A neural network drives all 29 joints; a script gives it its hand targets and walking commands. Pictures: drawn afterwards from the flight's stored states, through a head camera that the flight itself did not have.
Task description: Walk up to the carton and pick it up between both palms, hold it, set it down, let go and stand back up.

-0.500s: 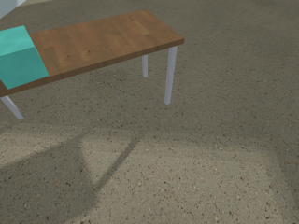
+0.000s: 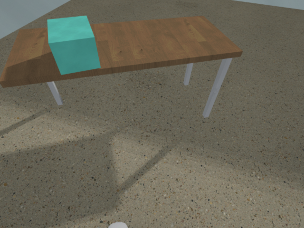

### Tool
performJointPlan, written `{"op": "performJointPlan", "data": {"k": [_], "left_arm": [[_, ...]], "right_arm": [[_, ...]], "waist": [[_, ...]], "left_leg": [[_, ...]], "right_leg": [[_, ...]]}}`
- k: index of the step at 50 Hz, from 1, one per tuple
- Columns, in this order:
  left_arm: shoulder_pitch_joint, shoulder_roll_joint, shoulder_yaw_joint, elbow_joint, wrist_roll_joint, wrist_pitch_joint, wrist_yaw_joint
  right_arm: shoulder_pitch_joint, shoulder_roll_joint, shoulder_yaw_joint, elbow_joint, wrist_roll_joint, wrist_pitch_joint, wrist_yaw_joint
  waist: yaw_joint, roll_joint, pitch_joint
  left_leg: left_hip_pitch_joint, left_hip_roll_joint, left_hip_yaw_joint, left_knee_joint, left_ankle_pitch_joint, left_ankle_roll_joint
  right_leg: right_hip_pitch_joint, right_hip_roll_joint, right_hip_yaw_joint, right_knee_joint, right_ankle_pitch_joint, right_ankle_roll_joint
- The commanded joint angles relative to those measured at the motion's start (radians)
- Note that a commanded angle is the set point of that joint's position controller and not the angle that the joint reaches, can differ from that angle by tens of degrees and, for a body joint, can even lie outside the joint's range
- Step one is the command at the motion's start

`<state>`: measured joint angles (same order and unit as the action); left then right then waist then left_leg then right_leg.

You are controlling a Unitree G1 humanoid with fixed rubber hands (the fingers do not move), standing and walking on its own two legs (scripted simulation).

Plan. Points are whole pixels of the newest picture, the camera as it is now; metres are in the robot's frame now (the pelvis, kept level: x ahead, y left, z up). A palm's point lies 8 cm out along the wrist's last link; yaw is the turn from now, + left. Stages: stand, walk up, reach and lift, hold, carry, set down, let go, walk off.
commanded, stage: walk up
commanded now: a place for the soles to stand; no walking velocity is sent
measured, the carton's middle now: (74, 43) +0.96 +0.44 -0.02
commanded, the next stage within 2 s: none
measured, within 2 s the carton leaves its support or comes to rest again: neither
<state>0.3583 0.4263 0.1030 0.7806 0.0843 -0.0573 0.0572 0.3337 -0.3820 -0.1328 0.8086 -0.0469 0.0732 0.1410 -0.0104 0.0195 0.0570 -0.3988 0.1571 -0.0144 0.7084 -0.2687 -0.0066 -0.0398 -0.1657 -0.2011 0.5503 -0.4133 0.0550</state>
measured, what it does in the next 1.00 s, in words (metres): walks ahead, turning left: right foot, then left foot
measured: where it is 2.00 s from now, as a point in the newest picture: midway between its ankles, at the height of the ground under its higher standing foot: (100, 180)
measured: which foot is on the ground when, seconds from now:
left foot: down 0.00-0.42, up 0.44-0.82, down 0.84-1.00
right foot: down 0.00-0.02, up 0.04-0.38, down 0.40-0.86, up 0.88-1.00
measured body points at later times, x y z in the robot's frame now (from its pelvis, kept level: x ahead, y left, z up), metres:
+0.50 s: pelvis +0.14 +0.06 -0.02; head +0.14 +0.04 +0.43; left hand +0.18 +0.39 -0.08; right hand +0.26 -0.23 -0.14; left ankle +0.10 +0.16 -0.67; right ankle +0.24 -0.04 -0.72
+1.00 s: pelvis +0.26 +0.22 -0.01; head +0.27 +0.26 +0.44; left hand +0.23 +0.55 -0.11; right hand +0.48 -0.02 -0.07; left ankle +0.27 +0.33 -0.72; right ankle +0.28 +0.05 -0.63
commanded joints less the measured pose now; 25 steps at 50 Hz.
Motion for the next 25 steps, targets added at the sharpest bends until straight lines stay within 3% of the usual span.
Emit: {"op": "performJointPlan", "data": {"k": [1,2,3,4,5,6,7,9,10,11,12,13,14,15,16,17,18,19,20,21,22,23,24,25], "left_arm": [[-0.027,0.133,0.032,-0.156,-0.029,0.001,-0.012],[-0.082,0.108,0.011,-0.230,-0.063,0.006,-0.034],[-0.161,0.150,0.016,-0.275,-0.079,0.016,-0.032],[-0.161,0.194,0.028,-0.271,-0.070,0.025,-0.038],[-0.079,0.205,0.032,-0.235,-0.076,0.022,-0.046],[-0.032,0.204,0.030,-0.210,-0.059,0.007,-0.054],[0.012,0.194,0.029,-0.204,-0.064,0.000,-0.050],[-0.006,0.202,0.025,-0.206,-0.058,0.002,-0.044],[0.002,0.179,0.016,-0.206,-0.060,0.002,-0.048],[0.015,0.174,0.023,-0.208,-0.045,0.006,-0.051],[0.008,0.175,0.025,-0.226,-0.051,0.004,-0.051],[-0.007,0.166,0.018,-0.238,-0.051,0.002,-0.049],[-0.023,0.153,0.009,-0.258,-0.056,-0.005,-0.050],[-0.050,0.136,0.012,-0.268,-0.054,-0.008,-0.053],[-0.016,0.152,0.022,-0.262,-0.053,-0.006,-0.050],[0.067,0.156,0.033,-0.239,-0.050,-0.005,-0.047],[0.143,0.170,0.051,-0.222,-0.042,-0.003,-0.038],[0.242,0.189,0.062,-0.193,-0.036,-0.004,-0.029],[0.262,0.224,0.065,-0.200,-0.031,0.000,-0.013],[0.258,0.293,0.068,-0.253,-0.028,-0.006,-0.006],[0.165,0.292,0.069,-0.281,-0.045,-0.007,0.002],[0.101,0.269,0.066,-0.308,-0.042,-0.015,0.015],[0.115,0.242,0.050,-0.302,-0.045,-0.026,0.018],[0.112,0.272,0.061,-0.313,-0.038,-0.038,0.018]], "right_arm": [[0.164,-0.260,-0.079,-0.053,0.001,-0.066,-0.049],[0.192,-0.367,-0.090,-0.081,0.001,-0.075,-0.064],[0.170,-0.325,-0.076,-0.095,0.018,-0.075,-0.067],[0.111,-0.323,-0.072,-0.118,0.035,-0.072,-0.074],[0.067,-0.342,-0.076,-0.141,0.034,-0.067,-0.092],[0.034,-0.332,-0.064,-0.162,0.024,-0.066,-0.105],[0.023,-0.305,-0.049,-0.166,0.017,-0.076,-0.118],[0.005,-0.261,-0.033,-0.193,0.015,-0.079,-0.120],[-0.006,-0.248,-0.019,-0.212,0.021,-0.087,-0.118],[-0.001,-0.237,-0.017,-0.226,0.018,-0.090,-0.119],[0.002,-0.229,-0.013,-0.219,0.011,-0.091,-0.120],[-0.022,-0.224,-0.016,-0.235,0.008,-0.093,-0.116],[-0.029,-0.226,-0.013,-0.234,0.014,-0.100,-0.116],[-0.034,-0.215,-0.009,-0.239,0.014,-0.095,-0.108],[-0.055,-0.223,-0.015,-0.237,0.017,-0.089,-0.103],[-0.085,-0.225,-0.013,-0.243,0.013,-0.082,-0.097],[-0.088,-0.210,-0.009,-0.250,0.015,-0.085,-0.098],[-0.097,-0.212,-0.003,-0.253,0.004,-0.081,-0.092],[-0.046,-0.166,0.016,-0.270,0.016,-0.081,-0.092],[0.002,-0.135,0.023,-0.292,0.029,-0.075,-0.088],[-0.011,-0.196,-0.001,-0.301,-0.012,-0.056,-0.097],[-0.011,-0.254,-0.030,-0.313,-0.010,-0.037,-0.092],[0.006,-0.251,-0.036,-0.311,-0.010,-0.035,-0.086],[-0.005,-0.241,-0.042,-0.307,-0.007,-0.039,-0.082]], "waist": [[-0.122,0.305,-0.002],[-0.134,0.427,0.046],[-0.148,0.352,0.072],[-0.113,0.249,0.118],[-0.074,0.246,0.106],[-0.059,0.227,0.019],[-0.039,0.263,0.016],[-0.042,0.141,-0.021],[-0.034,0.171,0.009],[-0.040,0.136,0.001],[-0.024,0.129,0.055],[-0.039,0.123,0.052],[-0.011,0.116,0.094],[-0.029,0.065,0.091],[-0.013,0.047,0.056],[0.043,0.039,0.006],[0.078,0.028,-0.010],[0.143,-0.031,-0.050],[0.141,-0.164,-0.040],[0.126,-0.345,-0.055],[0.078,-0.191,0.067],[0.038,-0.126,0.124],[0.036,-0.084,0.133],[0.039,-0.088,0.130]], "left_leg": [[0.438,-0.073,-0.088,-0.254,-0.181,0.117],[0.393,0.104,-0.555,-0.469,-0.334,0.227],[0.270,0.171,-0.680,-0.544,-0.449,0.306],[0.169,0.188,-0.645,-0.566,-0.536,0.326],[0.218,0.129,-0.519,-0.512,-0.473,0.305],[0.262,0.122,-0.456,-0.443,-0.366,0.274],[0.270,0.080,-0.364,-0.395,-0.225,0.267],[0.217,0.102,-0.388,-0.348,-0.130,0.281],[0.135,0.103,-0.356,-0.371,-0.102,0.272],[0.119,0.111,-0.352,-0.399,-0.183,0.276],[0.113,0.098,-0.365,-0.396,-0.108,0.276],[0.143,0.099,-0.335,-0.381,-0.060,0.295],[0.055,0.117,-0.353,-0.367,0.005,0.276],[0.006,0.046,-0.280,-0.375,-0.014,0.255],[-0.024,-0.002,-0.211,-0.307,-0.013,0.223],[-0.083,-0.022,-0.199,-0.254,-0.094,0.200],[-0.179,-0.009,-0.229,-0.184,-0.183,0.177],[-0.295,-0.066,-0.186,-0.023,-0.258,0.146],[-0.361,-0.148,-0.132,0.153,-0.315,0.118],[-0.350,-0.265,-0.077,0.472,-0.438,0.059],[-0.390,-0.234,-0.158,0.590,-0.377,0.039],[-0.370,-0.165,-0.164,0.645,-0.329,0.021],[-0.395,-0.136,-0.170,0.639,-0.297,0.013],[-0.385,-0.112,-0.165,0.640,-0.262,0.021]], "right_leg": [[-0.512,0.069,-0.090,0.470,-0.190,-0.109],[-0.697,0.159,0.016,0.647,-0.312,-0.086],[-0.682,0.100,0.144,0.690,-0.285,-0.098],[-0.646,0.077,0.178,0.721,-0.235,-0.099],[-0.656,0.054,0.198,0.739,-0.166,-0.102],[-0.608,0.037,0.229,0.685,-0.129,-0.110],[-0.606,0.019,0.217,0.645,-0.104,-0.107],[-0.539,0.050,0.222,0.528,-0.112,-0.102],[-0.488,0.045,0.211,0.505,-0.071,-0.113],[-0.490,0.036,0.201,0.484,-0.029,-0.101],[-0.493,0.059,0.194,0.419,0.004,-0.089],[-0.504,0.056,0.170,0.355,0.037,-0.085],[-0.432,0.048,0.212,0.297,0.064,-0.095],[-0.359,0.092,0.133,0.242,0.121,-0.094],[-0.237,0.118,0.111,0.157,0.190,-0.099],[-0.083,0.135,0.089,0.142,0.238,-0.098],[0.053,0.120,0.116,0.182,0.243,-0.101],[0.180,0.137,0.132,0.183,0.097,-0.118],[0.168,0.055,0.271,0.052,-0.130,-0.147],[0.048,-0.273,0.811,-0.293,-0.565,-0.251],[-0.064,-0.364,1.019,-0.430,-0.746,-0.337],[-0.149,-0.403,0.996,-0.439,-0.693,-0.385],[-0.112,-0.369,0.870,-0.386,-0.571,-0.370],[-0.150,-0.357,0.767,-0.329,-0.457,-0.353]]}}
